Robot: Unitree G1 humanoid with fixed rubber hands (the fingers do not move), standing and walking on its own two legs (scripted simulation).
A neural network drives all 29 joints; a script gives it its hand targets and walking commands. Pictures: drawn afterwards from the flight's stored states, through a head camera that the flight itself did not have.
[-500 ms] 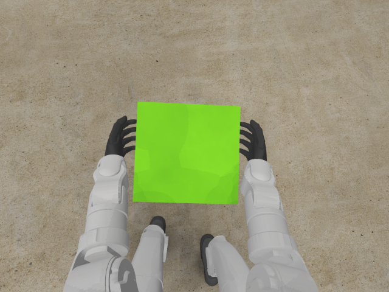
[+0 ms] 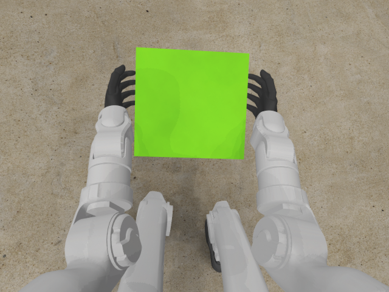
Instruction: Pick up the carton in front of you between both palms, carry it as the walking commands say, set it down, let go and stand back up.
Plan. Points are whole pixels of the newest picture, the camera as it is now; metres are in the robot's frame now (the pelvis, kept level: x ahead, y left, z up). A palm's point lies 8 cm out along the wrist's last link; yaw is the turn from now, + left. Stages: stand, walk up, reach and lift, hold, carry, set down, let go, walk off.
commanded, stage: set down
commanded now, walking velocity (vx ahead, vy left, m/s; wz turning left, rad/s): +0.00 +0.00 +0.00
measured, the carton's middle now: (189, 109) +0.48 +0.03 -0.17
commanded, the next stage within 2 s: none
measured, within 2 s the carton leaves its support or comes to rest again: rests again in 1.52 s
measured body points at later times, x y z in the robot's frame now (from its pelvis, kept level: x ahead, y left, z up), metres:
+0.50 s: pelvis -0.02 -0.01 -0.11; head +0.30 +0.02 +0.20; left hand +0.48 +0.18 -0.25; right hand +0.50 -0.12 -0.24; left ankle +0.12 +0.12 -0.54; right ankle +0.06 -0.14 -0.54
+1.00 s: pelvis -0.02 -0.01 -0.18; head +0.32 +0.00 +0.10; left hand +0.49 +0.19 -0.35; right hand +0.51 -0.11 -0.34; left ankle +0.11 +0.11 -0.54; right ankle +0.06 -0.14 -0.54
